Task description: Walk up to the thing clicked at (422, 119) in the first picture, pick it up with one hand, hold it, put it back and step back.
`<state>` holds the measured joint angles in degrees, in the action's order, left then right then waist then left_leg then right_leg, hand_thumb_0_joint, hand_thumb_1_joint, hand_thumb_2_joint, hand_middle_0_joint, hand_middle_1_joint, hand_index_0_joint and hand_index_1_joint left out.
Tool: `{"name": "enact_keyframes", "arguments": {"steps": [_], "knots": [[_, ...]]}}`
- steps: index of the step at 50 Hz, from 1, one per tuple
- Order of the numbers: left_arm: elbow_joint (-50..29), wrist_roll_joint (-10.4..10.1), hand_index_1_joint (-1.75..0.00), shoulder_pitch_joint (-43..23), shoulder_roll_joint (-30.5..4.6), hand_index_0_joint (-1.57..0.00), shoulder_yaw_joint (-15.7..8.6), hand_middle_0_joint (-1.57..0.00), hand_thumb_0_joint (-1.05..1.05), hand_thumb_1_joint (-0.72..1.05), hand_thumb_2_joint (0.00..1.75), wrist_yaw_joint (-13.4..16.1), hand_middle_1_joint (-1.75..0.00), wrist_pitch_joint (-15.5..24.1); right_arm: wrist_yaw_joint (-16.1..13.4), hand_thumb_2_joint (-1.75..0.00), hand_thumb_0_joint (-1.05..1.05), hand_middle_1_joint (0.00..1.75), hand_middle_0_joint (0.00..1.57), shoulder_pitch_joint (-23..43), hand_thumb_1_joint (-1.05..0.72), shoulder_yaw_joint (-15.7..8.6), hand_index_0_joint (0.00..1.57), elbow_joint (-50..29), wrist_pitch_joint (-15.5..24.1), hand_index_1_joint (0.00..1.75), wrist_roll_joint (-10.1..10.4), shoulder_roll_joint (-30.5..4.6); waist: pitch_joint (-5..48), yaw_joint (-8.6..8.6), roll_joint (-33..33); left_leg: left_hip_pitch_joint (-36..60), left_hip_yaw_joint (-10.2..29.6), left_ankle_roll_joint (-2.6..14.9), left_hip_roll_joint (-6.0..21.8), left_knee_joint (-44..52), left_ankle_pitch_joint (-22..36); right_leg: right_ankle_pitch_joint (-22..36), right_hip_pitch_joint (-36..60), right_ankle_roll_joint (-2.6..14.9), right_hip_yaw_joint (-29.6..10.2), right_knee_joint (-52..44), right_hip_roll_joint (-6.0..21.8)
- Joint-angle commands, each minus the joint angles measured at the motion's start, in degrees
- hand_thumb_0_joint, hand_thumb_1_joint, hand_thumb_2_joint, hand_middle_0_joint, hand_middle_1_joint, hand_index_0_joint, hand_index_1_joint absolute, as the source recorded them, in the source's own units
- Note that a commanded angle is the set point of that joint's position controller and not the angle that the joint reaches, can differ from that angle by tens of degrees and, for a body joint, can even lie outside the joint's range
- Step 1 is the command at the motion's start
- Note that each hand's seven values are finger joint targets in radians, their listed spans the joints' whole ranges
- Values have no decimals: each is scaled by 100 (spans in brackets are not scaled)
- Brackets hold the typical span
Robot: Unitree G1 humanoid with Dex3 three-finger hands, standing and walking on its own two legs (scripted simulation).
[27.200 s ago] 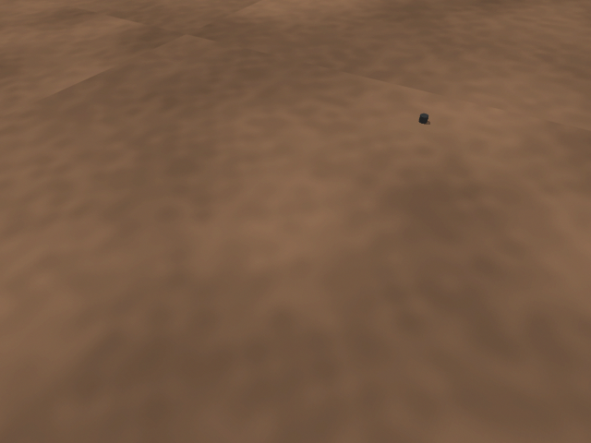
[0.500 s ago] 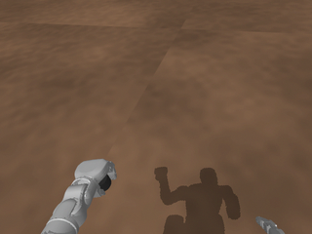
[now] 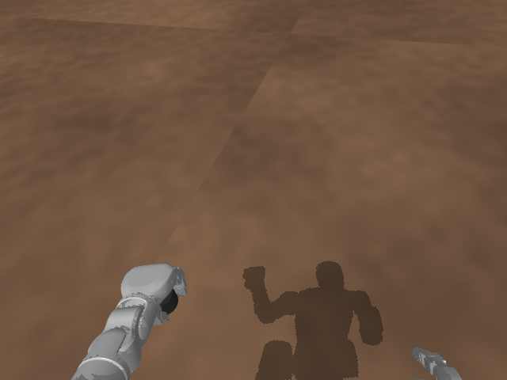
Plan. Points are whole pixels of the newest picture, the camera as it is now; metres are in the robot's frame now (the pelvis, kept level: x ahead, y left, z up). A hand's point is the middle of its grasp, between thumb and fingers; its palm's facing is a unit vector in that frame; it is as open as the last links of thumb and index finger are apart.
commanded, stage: crouch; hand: left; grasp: from above
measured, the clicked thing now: (161, 298) +0.31 +0.22 -0.09
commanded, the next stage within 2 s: lower in 1.78 s
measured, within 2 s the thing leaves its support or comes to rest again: neither
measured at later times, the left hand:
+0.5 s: hand (186, 315) +0.35 +0.23 -0.30, palm faces -0.40 +0.04 -0.91, open 6.8 cm
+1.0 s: hand (199, 327) +0.38 +0.24 -0.50, palm faces -0.45 -0.01 -0.89, open 6.8 cm
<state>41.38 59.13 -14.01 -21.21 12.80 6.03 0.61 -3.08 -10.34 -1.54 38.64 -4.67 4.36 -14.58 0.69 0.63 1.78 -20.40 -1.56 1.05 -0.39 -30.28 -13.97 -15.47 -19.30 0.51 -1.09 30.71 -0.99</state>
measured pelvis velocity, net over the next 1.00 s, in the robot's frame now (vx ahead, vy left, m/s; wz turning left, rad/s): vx -0.08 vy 0.00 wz -0.06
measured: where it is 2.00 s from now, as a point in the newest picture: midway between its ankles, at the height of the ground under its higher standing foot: outside the picture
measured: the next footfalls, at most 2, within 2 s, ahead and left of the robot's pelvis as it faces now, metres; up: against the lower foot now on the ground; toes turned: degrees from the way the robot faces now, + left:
none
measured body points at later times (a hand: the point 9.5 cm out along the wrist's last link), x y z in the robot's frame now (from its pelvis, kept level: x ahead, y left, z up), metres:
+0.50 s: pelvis -0.06 +0.01 -0.19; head +0.09 +0.02 +0.23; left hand +0.37 +0.23 -0.25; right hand +0.00 -0.28 -0.31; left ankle +0.01 +0.11 -0.73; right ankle +0.00 -0.11 -0.73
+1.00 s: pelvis -0.08 +0.00 -0.33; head +0.16 +0.04 +0.05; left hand +0.40 +0.24 -0.45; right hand -0.02 -0.28 -0.45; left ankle +0.01 +0.11 -0.73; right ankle +0.00 -0.11 -0.73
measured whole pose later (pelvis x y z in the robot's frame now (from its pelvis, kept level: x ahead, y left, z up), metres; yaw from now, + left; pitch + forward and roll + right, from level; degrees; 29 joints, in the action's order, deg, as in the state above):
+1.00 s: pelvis -0.08 +0.00 -0.33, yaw -4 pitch +39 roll -6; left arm 76.3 69.4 -50.1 -33.4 -1.0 22.5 7.8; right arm 3.8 -8.8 -0.4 42.6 3.6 -5.0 -14.2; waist 9.0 10.2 0.8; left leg -119.1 2.8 1.9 1.2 -117.2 -36.9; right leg -38.8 -114.9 0.8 5.1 114.8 -1.9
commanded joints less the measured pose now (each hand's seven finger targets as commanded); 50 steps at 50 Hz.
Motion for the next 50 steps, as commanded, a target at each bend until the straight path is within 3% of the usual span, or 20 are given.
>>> {"name": "enact_keyframes", "arguments": {"steps": [1,5,8,10,14,19,21,23,28,29,30,31,33,34,35,37,40,43,47,50], "knots": [[-160,218,-48,-1977,-1012,-102,-484,-98,0,64,44,620,-52,42,46,-90,0,30,20,-38,-89,-340,20,-431,179,30,-127,-814,1402,144,-292,136,27,4,-102,-547,1126,1160,-489,48,-11,237,-67],[352,401,-50,-2770,-849,-102,-409,-98,0,64,46,990,-54,166,124,-90,0,30,20,-304,-90,-432,20,-323,277,30,-235,-851,1991,361,-145,-775,59,-31,-79,-1632,743,759,-1662,94,12,1258,-105],[1091,577,-52,-2880,-863,-100,-481,-95,0,61,45,1265,-57,214,180,-90,0,30,20,-471,-90,-477,20,-360,347,30,-296,-899,2273,395,-133,-1735,74,-6,-57,-2511,469,462,-2591,124,62,2078,-138],[1062,642,-54,-3399,-933,-99,-514,-94,0,60,46,1399,-59,279,202,-90,0,30,20,-551,-90,-509,20,-390,389,30,-338,-944,2736,442,101,-2136,107,-6,-56,-2991,297,317,-3170,143,92,2568,-145],[1443,722,-55,-3698,-1189,-100,-699,-95,0,62,48,1562,-60,249,207,-90,0,30,20,-659,-90,-512,20,-354,466,30,-406,-1028,3333,429,500,-2794,287,-17,-29,-3669,-101,-81,-4230,197,181,3470,-147],[1575,688,-56,-4339,-1423,-104,-898,-99,0,66,52,1634,-60,144,187,-90,0,30,20,-797,-90,-574,20,-228,561,30,-507,-1093,4088,513,580,-3562,498,-19,36,-4482,-253,-284,-5211,229,310,4451,-170],[1689,683,-55,-4372,-1698,-103,-1104,-99,0,65,52,1665,-59,96,167,-90,0,30,20,-841,-90,-570,20,-203,589,30,-533,-1096,4251,491,457,-4085,443,13,1,-4736,-529,-474,-5292,228,306,4670,-164],[2050,607,-54,-4379,-1520,-103,-1050,-98,0,65,49,1642,-59,46,161,-90,0,30,20,-850,-90,-557,20,-140,638,30,-577,-1078,4078,607,362,-4591,468,21,3,-4934,-953,-809,-5636,230,314,4876,-169],[2010,549,-54,-5051,-1924,-103,-1159,-98,0,65,47,1490,-59,216,159,-90,0,30,20,-881,-90,-552,20,-102,708,30,-620,-1055,4409,766,259,-5489,406,51,-64,-5589,-1824,-1598,-6053,249,314,5291,-216],[2426,579,-54,-4835,-1799,-105,-1116,-100,0,68,49,1445,-59,253,184,-90,0,30,20,-903,-90,-510,20,-68,717,30,-643,-1058,4104,869,136,-5824,423,73,-72,-5756,-1940,-1698,-6304,239,327,5397,-191],[2219,541,-55,-5063,-1837,-107,-1118,-102,0,71,49,1413,-60,348,203,-90,0,30,20,-894,-90,-502,20,-60,740,30,-652,-1029,4165,861,163,-5982,430,72,-80,-5879,-2041,-1830,-6417,248,328,5515,-204],[2483,603,-57,-4966,-1803,-108,-1109,-103,0,72,52,1394,-62,394,222,-90,0,30,20,-913,-90,-474,20,-25,755,30,-665,-1079,4059,934,180,-6095,493,69,-74,-5980,-2127,-1884,-6730,246,370,5649,-172],[2310,683,-55,-5325,-2125,-109,-1230,-103,0,73,52,1432,-61,544,255,-90,0,30,20,-908,-90,-433,20,-16,782,30,-688,-1106,4263,901,485,-6122,556,40,-60,-6149,-2241,-2005,-7083,266,402,5913,-172],[2255,702,-55,-5376,-2027,-109,-1177,-103,0,73,51,1456,-61,599,288,-90,0,30,20,-884,-89,-433,20,-30,811,30,-707,-1116,4373,913,600,-6011,682,9,-46,-6172,-2353,-2083,-7324,270,447,6050,-157],[2309,791,-54,-5398,-2271,-107,-1316,-102,0,70,51,1529,-59,639,299,-90,0,30,20,-898,-89,-398,20,28,810,30,-714,-1157,4407,868,771,-6054,677,-10,-39,-6230,-2364,-2066,-7486,287,476,6189,-163],[2521,907,-51,-5359,-2222,-106,-1319,-101,0,69,48,1626,-57,690,350,-90,0,30,20,-936,-89,-350,20,105,835,30,-762,-1172,4345,940,872,-6113,725,-27,-13,-6405,-2368,-2036,-7841,273,520,6385,-133],[2408,1005,-50,-5472,-2540,-105,-1526,-99,0,67,47,1773,-55,712,439,-90,0,30,20,-1032,-90,-310,20,204,880,30,-826,-1182,4863,875,1103,-5976,586,-10,-2,-6809,-1685,-1537,-7815,264,538,6633,-139],[2384,1005,-51,-5475,-2616,-105,-1632,-100,0,67,47,1871,-56,712,555,-90,0,30,20,-1106,-90,-284,20,254,899,30,-890,-1153,5142,857,1353,-5943,506,3,7,-7151,-994,-1018,-7791,253,570,6900,-152],[2672,939,-53,-5471,-2534,-106,-1617,-101,0,69,49,1886,-58,701,649,-90,0,30,20,-1130,-91,-297,20,297,895,30,-960,-1105,4935,1014,996,-6460,408,99,29,-7563,-1018,-888,-7750,187,591,6976,-206],[2538,888,-52,-5664,-2613,-108,-1621,-103,0,71,48,1858,-57,736,711,-90,0,30,20,-1091,-91,-307,20,334,901,30,-995,-1091,4946,970,1104,-6613,368,120,43,-7792,-995,-829,-7796,189,582,7146,-259]]}}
